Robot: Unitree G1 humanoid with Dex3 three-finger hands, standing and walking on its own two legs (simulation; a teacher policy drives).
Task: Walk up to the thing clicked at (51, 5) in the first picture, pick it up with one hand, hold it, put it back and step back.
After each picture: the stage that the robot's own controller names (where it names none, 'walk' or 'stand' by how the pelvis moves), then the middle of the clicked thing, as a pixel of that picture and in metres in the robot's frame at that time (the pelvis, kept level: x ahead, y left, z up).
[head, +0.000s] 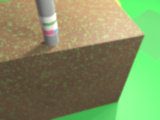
stand; (47, 19) +0.64 +0.17 +0.09
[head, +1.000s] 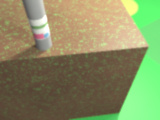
walk; (38, 22) +0.58 +0.21 +0.11
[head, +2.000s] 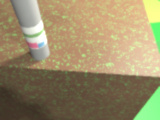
stand; (32, 28) +0.49 +0.19 +0.14
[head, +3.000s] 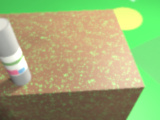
walk; (11, 56) +0.42 +0.25 +0.10
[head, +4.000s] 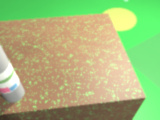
stand; (1, 72) +0.34 +0.28 +0.10
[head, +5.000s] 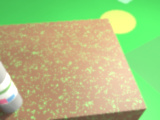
stand; out of the picture +0.32 +0.27 +0.09
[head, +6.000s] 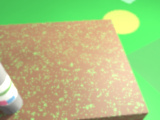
stand; out of the picture +0.31 +0.27 +0.09
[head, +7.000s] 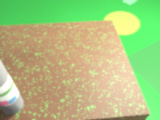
stand; out of the picture +0.31 +0.27 +0.09
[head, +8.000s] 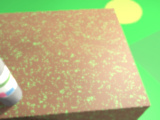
rise first; out of the picture +0.32 +0.27 +0.09
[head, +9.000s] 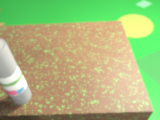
rise first; (9, 76) +0.34 +0.28 +0.09
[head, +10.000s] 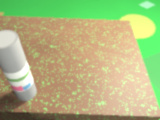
go down; (17, 70) +0.35 +0.24 +0.10
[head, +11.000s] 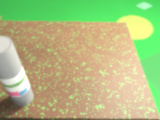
go down; (12, 76) +0.33 +0.25 +0.10
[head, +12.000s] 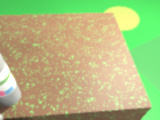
close in; out of the picture +0.33 +0.26 +0.12
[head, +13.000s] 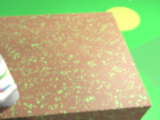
lift; out of the picture +0.33 +0.27 +0.13
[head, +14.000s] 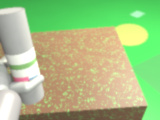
lift; (22, 60) +0.31 +0.18 +0.22
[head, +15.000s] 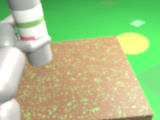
hold; (28, 18) +0.34 +0.15 +0.34
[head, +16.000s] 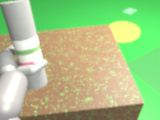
hold; (27, 47) +0.37 +0.18 +0.21
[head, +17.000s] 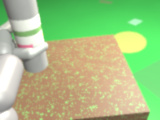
hold; (26, 27) +0.34 +0.15 +0.32
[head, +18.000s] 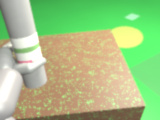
crouch; (25, 45) +0.35 +0.17 +0.24
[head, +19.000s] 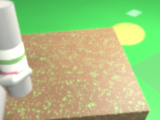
crouch; (10, 54) +0.32 +0.21 +0.23
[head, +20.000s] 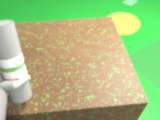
lower; (12, 64) +0.37 +0.24 +0.13
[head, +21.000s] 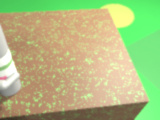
lower; out of the picture +0.37 +0.25 +0.13
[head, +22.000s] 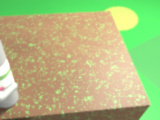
lower; out of the picture +0.33 +0.26 +0.14
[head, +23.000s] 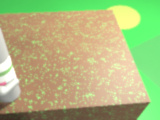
lower; out of the picture +0.35 +0.26 +0.13
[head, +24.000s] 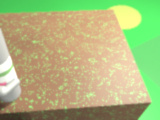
lower; out of the picture +0.35 +0.26 +0.13
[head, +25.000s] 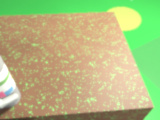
sink last; out of the picture +0.32 +0.26 +0.13
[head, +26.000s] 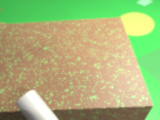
sink last; out of the picture +0.22 +0.14 -0.01
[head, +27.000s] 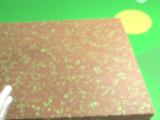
stand; out of the picture +0.19 +0.01 -0.65
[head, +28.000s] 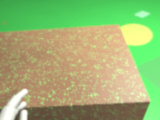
stand; out of the picture +0.24 +0.15 -0.71
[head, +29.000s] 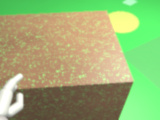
stand; out of the picture +0.33 +0.15 -0.73
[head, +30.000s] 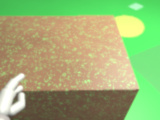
stand; out of the picture +0.32 +0.14 -0.74
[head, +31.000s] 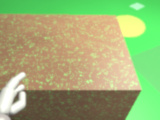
stand; out of the picture +0.31 +0.13 -0.74
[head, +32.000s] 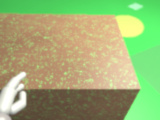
stand; out of the picture +0.32 +0.13 -0.74
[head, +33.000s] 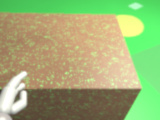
stand; out of the picture +0.32 +0.12 -0.74
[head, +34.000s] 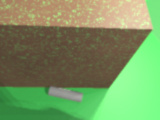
walk; (65, 94) +0.48 +0.10 -0.72
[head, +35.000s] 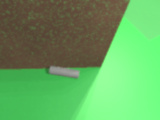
walk; (64, 72) +0.78 +0.05 -0.72
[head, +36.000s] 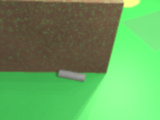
stand; (72, 75) +0.94 +0.11 -0.72
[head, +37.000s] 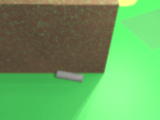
stand; (70, 76) +0.94 +0.13 -0.75
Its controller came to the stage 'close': yes
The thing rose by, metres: 0.23
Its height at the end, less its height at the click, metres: -0.84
